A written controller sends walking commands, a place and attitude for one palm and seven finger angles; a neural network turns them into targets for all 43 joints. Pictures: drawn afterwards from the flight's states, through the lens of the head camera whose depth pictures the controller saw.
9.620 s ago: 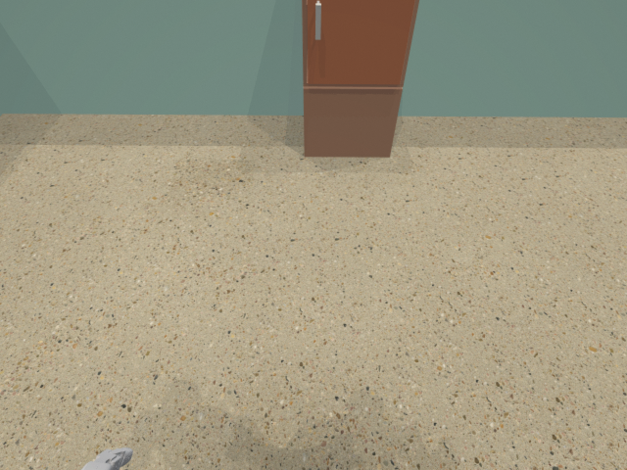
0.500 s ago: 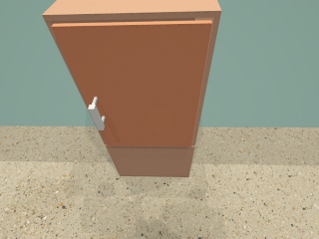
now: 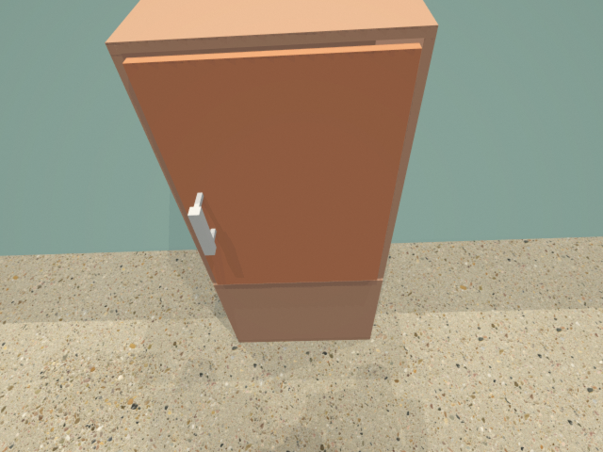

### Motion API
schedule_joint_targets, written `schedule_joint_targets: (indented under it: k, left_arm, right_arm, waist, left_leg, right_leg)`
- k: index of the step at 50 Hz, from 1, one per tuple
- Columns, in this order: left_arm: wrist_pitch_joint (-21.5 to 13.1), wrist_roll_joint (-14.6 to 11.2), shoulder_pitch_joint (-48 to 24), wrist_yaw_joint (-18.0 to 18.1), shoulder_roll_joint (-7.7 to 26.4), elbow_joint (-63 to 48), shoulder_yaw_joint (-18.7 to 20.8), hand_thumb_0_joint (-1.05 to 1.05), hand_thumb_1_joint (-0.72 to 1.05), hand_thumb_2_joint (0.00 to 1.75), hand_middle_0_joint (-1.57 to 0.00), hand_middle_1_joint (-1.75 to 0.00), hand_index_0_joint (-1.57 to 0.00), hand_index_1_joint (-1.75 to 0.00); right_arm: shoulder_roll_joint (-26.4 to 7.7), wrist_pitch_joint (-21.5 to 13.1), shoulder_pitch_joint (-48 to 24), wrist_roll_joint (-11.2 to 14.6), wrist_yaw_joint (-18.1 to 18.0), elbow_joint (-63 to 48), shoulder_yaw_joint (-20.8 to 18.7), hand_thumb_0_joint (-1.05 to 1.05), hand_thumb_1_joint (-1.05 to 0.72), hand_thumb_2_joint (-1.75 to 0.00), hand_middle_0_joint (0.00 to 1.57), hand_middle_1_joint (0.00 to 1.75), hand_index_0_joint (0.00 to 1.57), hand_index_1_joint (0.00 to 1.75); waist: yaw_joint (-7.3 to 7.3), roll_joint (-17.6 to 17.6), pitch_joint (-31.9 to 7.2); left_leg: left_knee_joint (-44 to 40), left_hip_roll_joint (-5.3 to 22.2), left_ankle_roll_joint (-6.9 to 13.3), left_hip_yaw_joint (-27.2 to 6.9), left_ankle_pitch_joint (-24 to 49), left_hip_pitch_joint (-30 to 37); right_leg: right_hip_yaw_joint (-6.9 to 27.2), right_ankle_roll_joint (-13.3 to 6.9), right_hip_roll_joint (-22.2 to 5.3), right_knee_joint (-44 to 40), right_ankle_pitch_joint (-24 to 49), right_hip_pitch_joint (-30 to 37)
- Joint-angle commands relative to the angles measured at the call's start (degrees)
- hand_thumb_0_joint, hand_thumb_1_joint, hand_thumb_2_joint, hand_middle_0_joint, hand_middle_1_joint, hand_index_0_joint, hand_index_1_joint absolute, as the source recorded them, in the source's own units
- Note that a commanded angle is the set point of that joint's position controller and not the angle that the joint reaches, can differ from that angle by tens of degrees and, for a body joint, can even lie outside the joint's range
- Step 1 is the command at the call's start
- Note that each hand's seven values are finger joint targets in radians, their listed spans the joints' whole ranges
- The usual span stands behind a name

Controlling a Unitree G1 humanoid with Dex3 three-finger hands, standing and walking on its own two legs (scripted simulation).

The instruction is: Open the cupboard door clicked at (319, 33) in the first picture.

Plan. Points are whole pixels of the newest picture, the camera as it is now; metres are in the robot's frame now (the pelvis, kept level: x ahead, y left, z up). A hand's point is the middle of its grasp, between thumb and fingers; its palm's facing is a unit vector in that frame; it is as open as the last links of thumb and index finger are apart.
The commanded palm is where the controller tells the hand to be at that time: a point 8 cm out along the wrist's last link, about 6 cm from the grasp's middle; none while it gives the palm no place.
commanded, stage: come to a stop and stand still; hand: left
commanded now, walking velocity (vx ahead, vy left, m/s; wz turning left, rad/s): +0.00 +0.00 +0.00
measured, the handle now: (204, 224) +0.53 +0.24 -0.07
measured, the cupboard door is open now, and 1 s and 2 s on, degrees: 0 0 0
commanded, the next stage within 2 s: look again from close up in 1.18 s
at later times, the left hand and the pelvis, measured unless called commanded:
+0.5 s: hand out of the picture +0.06 +0.15 -0.17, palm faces +0.01 -0.97 -0.23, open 7.3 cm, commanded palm none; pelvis +0.04 -0.03 +0.00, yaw +0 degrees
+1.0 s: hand out of the picture +0.07 +0.13 -0.17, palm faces +0.04 -0.97 -0.22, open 7.4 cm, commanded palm none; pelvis +0.05 -0.06 +0.00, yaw +1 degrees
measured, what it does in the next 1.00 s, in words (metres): shifts its weight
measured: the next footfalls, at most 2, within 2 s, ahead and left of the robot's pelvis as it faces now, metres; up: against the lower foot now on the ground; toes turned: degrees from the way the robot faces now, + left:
none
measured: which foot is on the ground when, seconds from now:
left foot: down 0.00-1.00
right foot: down 0.00-1.00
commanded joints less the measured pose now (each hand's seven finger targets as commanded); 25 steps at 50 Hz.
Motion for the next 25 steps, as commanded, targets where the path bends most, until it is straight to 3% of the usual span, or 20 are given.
schedule_joint_targets:
  k: [1, 7, 11, 25]
  left_arm:
    - [-1.64, 0.01, 1.41, 0.48, 4.8, -1.6, 0.62, 0.0, 0.9, 0.9, -0.2, -0.3, -0.2, -0.3]
    - [-2.03, -0.12, 0.92, 0.67, 5.23, 0.17, 0.43, 0.0, 0.9, 0.9, -0.2, -0.3, -0.2, -0.3]
    - [-2.16, -0.13, 0.39, 0.79, 5.51, 0.9, 0.53, 0.0, 0.9, 0.9, -0.2, -0.3, -0.2, -0.3]
    - [-2.32, -0.04, -1.14, 0.82, 6.66, 1.59, 0.98, 0.0, 0.9, 0.9, -0.2, -0.3, -0.2, -0.3]
  right_arm:
    - [-5.83, -2.05, 0.95, 0.13, -0.38, -1.72, -0.84, 0.0, -0.9, -0.9, 0.2, 0.3, 0.2, 0.3]
    - [-4.97, -2.33, 1.37, 0.32, -0.54, 0.94, -0.31, 0.0, -0.9, -0.9, 0.2, 0.3, 0.2, 0.3]
    - [-4.77, -2.49, 0.97, 0.35, -0.75, 2.27, -0.22, 0.0, -0.9, -0.9, 0.2, 0.3, 0.2, 0.3]
    - [-5.16, -2.16, -1.47, 0.33, -1.23, 4.06, -0.45, 0.0, -0.9, -0.9, 0.2, 0.3, 0.2, 0.3]
  waist:
    - [0.05, -2.93, 0.07]
    - [-0.3, -4.62, 0.18]
    - [-0.31, -3.24, -0.08]
    - [-0.09, -3.84, -0.56]
  left_leg:
    - [-10.18, 7.51, 1.35, -8.75, -3.22, -3.3]
    - [-7.7, 6.91, 0.68, -6.25, 5.86, 0.67]
    - [-7.02, 6.99, 0.39, -5.49, 9.85, 1.88]
    - [-5.71, 7.2, -0.51, -4.31, 12.63, 4.12]
  right_leg:
    - [3.78, -2.2, -1.51, -4.61, 0.08, 3.37]
    - [4.45, -2.07, -2.55, -5.47, 4.22, 2.95]
    - [4.39, -2.16, -2.68, -5.04, 7.91, 3.86]
    - [4.71, -2.85, -3.16, -5.86, 16.0, 6.22]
